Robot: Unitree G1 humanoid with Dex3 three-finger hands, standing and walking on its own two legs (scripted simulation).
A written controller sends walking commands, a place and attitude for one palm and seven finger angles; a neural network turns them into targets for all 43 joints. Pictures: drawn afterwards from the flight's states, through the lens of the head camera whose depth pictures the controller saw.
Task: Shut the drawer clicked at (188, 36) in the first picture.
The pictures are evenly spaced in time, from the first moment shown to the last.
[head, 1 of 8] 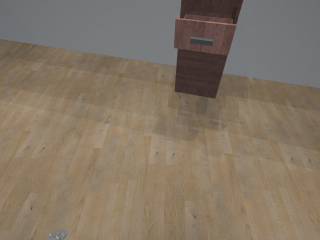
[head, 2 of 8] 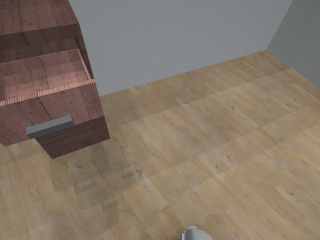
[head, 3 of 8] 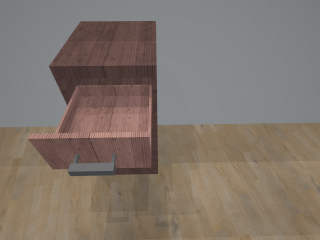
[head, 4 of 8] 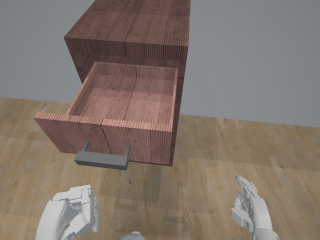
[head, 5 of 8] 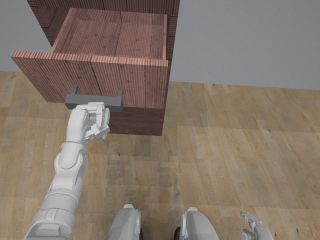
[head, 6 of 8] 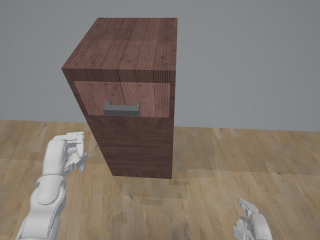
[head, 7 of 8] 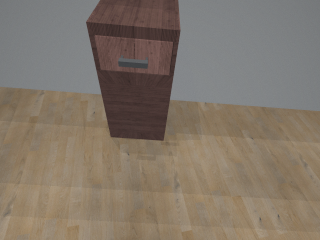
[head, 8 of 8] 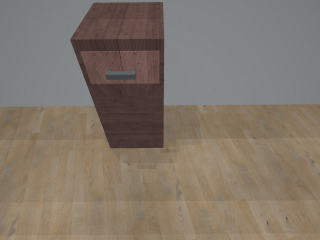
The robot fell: no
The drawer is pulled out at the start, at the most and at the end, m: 0.30 0.30 0.00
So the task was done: yes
